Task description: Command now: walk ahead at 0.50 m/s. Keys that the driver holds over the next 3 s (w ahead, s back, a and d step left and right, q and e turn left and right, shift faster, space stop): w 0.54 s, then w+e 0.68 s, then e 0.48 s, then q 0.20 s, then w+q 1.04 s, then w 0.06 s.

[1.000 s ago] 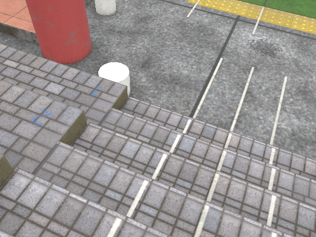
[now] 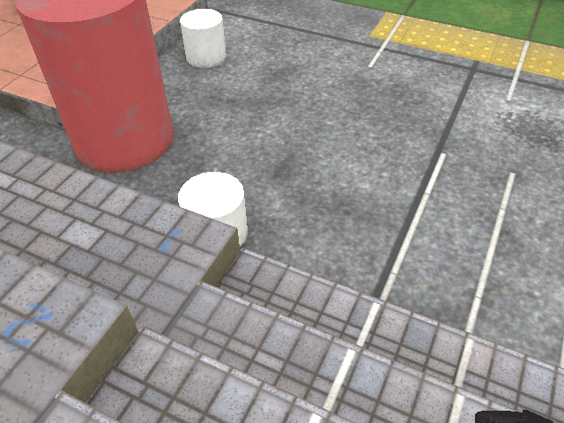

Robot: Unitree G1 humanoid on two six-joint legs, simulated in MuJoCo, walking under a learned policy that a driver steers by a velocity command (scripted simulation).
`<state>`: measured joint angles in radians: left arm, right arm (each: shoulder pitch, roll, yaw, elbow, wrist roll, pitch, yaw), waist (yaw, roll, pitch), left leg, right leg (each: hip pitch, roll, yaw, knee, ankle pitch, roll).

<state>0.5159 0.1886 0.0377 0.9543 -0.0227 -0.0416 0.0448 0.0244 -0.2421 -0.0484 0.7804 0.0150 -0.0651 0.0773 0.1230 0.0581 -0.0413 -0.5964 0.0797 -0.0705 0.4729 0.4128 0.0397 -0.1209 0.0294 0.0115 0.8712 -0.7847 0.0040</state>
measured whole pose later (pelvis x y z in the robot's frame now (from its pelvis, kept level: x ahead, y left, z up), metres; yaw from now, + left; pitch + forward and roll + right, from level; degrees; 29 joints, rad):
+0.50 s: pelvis +0.28 +0.05 -0.11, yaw +2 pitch +2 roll +1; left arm 0.13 0.23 0.08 0.75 0.02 -0.03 -0.02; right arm 0.48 -0.18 -0.03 1.03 0.02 -0.06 -0.04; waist -0.05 -0.04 -0.06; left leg -0.26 -0.07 0.02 0.76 -0.55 0.06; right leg -0.68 -0.07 0.12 0.69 0.40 -0.04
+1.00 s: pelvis +0.55 +0.00 -0.24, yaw -11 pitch +3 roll -1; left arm 0.49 0.15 0.04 0.89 -0.03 -0.06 0.04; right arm 0.10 -0.23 -0.05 0.76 -0.02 -0.09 -0.01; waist 0.05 0.04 -0.05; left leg -0.78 0.07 -0.16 0.90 0.19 0.00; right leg -0.26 0.16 0.16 0.65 -0.43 -0.08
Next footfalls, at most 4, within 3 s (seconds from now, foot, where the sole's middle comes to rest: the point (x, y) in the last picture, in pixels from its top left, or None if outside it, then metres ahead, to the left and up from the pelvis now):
0.08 left None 0.22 0.14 -0.85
0.66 right None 0.51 -0.08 -1.00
1.20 left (298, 365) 0.85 0.10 -1.15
1.78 right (393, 383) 0.83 -0.20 -1.15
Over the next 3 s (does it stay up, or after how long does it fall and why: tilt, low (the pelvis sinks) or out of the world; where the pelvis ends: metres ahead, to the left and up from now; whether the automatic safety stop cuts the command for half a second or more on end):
stays up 1.26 -0.12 -0.58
